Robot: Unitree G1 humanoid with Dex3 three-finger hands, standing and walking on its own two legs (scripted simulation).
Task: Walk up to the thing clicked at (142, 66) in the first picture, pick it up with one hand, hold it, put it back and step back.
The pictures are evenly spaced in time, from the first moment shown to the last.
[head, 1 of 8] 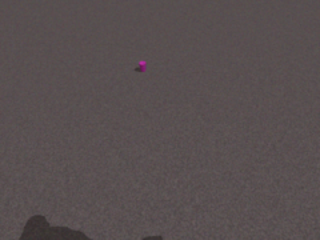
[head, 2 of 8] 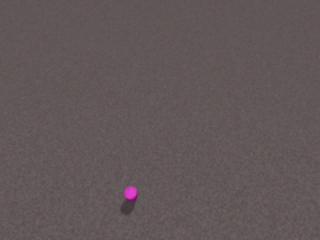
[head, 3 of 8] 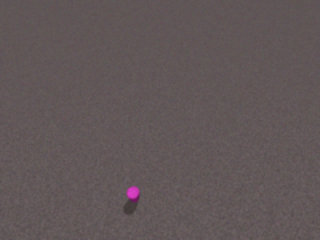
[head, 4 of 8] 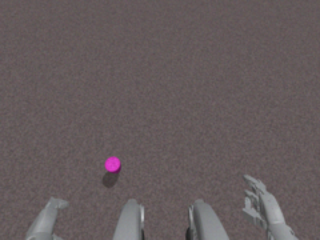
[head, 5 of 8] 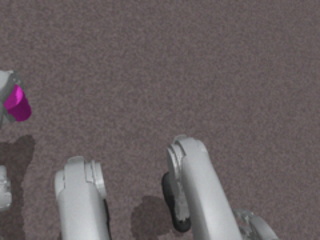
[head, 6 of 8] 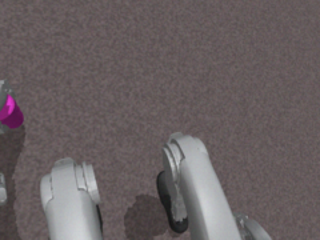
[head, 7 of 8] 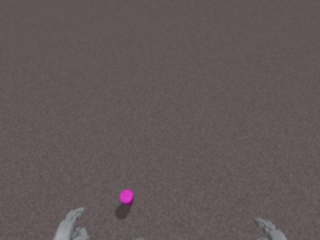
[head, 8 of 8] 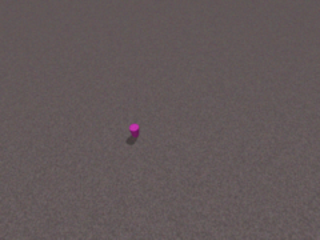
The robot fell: no
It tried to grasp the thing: yes
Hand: left
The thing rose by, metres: 0.66
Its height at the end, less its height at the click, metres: +0.00
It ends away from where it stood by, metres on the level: 0.02
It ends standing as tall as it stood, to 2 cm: yes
